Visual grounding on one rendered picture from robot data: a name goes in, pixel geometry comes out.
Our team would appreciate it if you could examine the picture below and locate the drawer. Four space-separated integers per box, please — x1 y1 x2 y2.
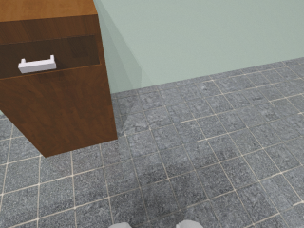
0 33 100 79

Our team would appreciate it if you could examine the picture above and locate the handle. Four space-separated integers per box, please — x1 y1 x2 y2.
18 55 56 74

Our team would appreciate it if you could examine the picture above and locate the cabinet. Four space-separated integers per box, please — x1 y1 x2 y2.
0 0 118 158

